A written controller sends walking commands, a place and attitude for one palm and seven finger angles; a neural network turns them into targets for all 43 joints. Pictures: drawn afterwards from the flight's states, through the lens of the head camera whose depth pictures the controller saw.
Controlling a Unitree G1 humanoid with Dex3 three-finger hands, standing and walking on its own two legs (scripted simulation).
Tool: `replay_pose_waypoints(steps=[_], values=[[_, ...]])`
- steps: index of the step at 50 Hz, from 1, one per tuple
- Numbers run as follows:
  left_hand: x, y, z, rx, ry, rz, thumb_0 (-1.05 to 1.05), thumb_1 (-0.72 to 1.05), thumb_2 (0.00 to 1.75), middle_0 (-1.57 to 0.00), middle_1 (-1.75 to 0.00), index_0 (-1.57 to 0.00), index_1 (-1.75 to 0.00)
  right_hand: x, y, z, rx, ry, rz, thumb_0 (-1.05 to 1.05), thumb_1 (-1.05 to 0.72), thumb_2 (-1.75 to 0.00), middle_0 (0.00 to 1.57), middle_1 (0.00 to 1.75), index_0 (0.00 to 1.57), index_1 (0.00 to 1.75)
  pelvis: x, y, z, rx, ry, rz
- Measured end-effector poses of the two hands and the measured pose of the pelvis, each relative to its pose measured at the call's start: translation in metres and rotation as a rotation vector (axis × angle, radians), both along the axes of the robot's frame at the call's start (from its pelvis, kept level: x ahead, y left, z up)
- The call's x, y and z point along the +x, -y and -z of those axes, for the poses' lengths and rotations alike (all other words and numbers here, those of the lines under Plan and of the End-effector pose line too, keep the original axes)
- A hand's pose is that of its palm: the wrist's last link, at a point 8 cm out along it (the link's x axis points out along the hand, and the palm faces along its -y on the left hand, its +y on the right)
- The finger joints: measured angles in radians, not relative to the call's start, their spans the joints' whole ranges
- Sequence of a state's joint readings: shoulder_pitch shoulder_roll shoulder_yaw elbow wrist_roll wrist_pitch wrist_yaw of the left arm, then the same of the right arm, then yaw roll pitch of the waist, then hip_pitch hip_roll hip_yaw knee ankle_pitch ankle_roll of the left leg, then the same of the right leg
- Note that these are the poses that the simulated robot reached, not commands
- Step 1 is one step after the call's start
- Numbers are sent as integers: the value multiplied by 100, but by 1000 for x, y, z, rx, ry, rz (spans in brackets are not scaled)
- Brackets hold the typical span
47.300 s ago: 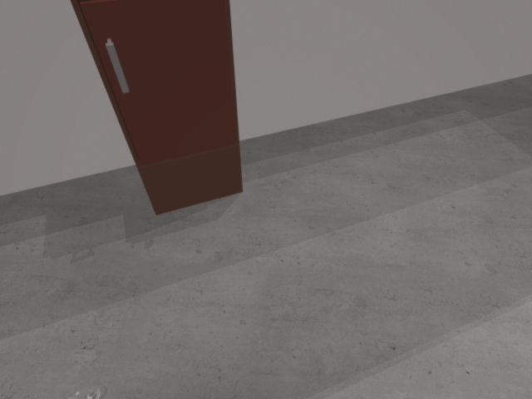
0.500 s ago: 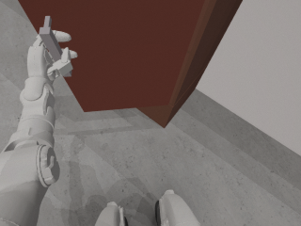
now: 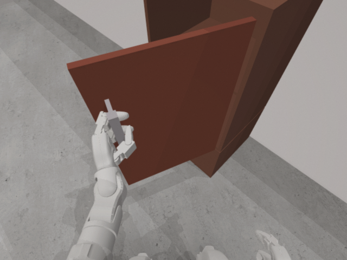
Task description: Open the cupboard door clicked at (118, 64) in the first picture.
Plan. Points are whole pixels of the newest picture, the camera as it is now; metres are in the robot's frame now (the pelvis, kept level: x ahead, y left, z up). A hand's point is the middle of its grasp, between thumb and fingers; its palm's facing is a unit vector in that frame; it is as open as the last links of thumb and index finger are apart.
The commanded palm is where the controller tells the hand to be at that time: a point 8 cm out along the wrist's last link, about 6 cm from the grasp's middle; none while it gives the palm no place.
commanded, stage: pull the door open along its arc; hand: left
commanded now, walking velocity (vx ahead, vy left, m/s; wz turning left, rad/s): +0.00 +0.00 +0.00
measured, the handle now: (117, 128) +0.41 +0.15 +0.05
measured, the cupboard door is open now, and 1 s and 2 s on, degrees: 69 85 88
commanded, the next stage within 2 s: open thumb and fingers to let go in 0.42 s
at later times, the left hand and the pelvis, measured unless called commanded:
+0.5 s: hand (163, 177) +0.28 +0.03 +0.05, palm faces +0.31 -0.95 -0.03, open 5.8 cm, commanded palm +0.24 +0.08 +0.05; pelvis +0.00 -0.04 +0.00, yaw +3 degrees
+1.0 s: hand (156, 175) +0.29 +0.04 +0.06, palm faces +0.36 -0.93 -0.02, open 11.8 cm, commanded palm +0.24 +0.09 +0.05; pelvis -0.02 -0.03 +0.00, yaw +3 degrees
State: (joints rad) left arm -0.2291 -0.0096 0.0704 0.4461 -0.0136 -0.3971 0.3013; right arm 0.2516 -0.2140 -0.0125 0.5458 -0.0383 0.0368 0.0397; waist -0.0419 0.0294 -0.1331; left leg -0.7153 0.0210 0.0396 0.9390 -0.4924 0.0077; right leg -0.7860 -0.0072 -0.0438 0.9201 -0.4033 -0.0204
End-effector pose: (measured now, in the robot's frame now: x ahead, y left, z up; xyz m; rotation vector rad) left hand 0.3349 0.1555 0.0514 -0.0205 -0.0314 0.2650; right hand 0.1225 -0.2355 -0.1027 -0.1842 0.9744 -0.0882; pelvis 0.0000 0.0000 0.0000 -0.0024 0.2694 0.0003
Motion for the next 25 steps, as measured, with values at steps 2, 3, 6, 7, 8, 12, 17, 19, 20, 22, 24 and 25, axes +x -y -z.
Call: replay_pose_waypoints(steps=[2, 3, 6, 7, 8, 12, 17, 19, 20, 22, 24, 25], values=[[-8, 8, 0, 5, -4, -48, 2, 71, 76, -40, -135, -39, -135, 12, -3, 0, 5, 28, -27, 1, -91, -89, 20, 30, 20, 30, -2, 3, 1, 3, 10, -8], [-12, 12, 0, 4, -7, -73, 2, 72, 77, -40, -135, -39, -135, 17, -5, 0, 7, 40, -38, 1, -91, -89, 20, 30, 20, 30, -3, 5, 1, 4, 14, -12], [-21, 22, -1, 11, -17, -130, 1, 73, 79, -40, -135, -39, -135, 29, -8, 0, 16, 70, -66, 1, -91, -89, 20, 30, 20, 30, -5, 11, 1, 8, 24, -21], [-24, 25, -1, 16, -20, -140, 1, 74, 79, -40, -135, -39, -135, 32, -8, -1, 19, 77, -72, 1, -91, -89, 20, 30, 20, 30, -5, 12, 1, 9, 27, -23], [-27, 27, -1, 18, -23, -149, 1, 74, 79, -40, -135, -39, -135, 34, -9, -1, 22, 83, -77, 1, -91, -89, 20, 30, 20, 30, -5, 14, 1, 10, 30, -25], [-42, 39, -2, 18, -32, -153, 1, 73, 78, -39, -135, -38, -135, 36, -7, -2, 30, 91, -89, 1, -91, -89, 20, 30, 20, 30, -5, 21, 0, 14, 44, -32], [-62, 56, -3, 17, -44, -135, 1, 73, 77, -39, -135, -38, -135, 32, 2, -2, 31, 87, -89, 1, -91, -89, 20, 30, 20, 30, -4, 27, -2, 18, 60, -39], [-69, 63, -3, 20, -49, -122, 1, 72, 76, -38, -135, -38, -135, 31, 5, -1, 29, 89, -88, 1, -91, -89, 20, 30, 20, 30, -4, 29, -2, 20, 66, -40], [-73, 66, -4, 23, -50, -112, 1, 72, 76, -39, -135, -38, -135, 31, 7, -2, 29, 91, -86, 1, -91, -89, 20, 30, 20, 30, -4, 31, -3, 21, 68, -40], [-79, 73, -4, 29, -55, -89, 1, 72, 76, -39, -135, -38, -135, 30, 10, -2, 29, 101, -83, 1, -91, -89, 20, 30, 20, 30, -4, 33, -3, 23, 72, -41], [-85, 79, -5, 33, -62, -65, 1, 71, 75, -39, -135, -38, -135, 31, 12, -4, 33, 115, -80, 1, -91, -89, 20, 30, 20, 30, -4, 35, -3, 24, 76, -41], [-88, 81, -5, 37, -64, -54, 1, 71, 75, -39, -135, -38, -135, 32, 13, -5, 34, 123, -79, 1, -91, -89, 20, 30, 20, 30, -4, 36, -3, 25, 79, -42]])
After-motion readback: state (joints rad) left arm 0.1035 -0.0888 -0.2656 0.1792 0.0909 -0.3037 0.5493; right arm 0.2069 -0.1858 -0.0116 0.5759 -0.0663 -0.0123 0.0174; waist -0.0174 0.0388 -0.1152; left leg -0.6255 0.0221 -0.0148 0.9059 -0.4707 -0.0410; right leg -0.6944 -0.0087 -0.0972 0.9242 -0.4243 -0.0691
